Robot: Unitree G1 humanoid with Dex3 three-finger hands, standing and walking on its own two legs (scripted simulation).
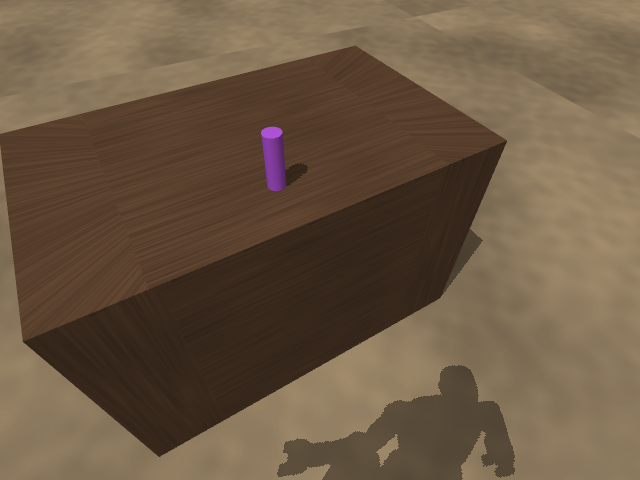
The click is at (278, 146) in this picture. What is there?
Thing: slim round
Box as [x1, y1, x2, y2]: [261, 127, 285, 190]
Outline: 267,127 261,131 267,186 272,190 279,190 285,186 282,133 281,130 277,127
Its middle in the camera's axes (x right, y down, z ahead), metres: -0.09 -0.19 +0.81
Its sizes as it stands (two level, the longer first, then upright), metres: 0.042 0.042 0.131
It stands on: a support 0.70 m high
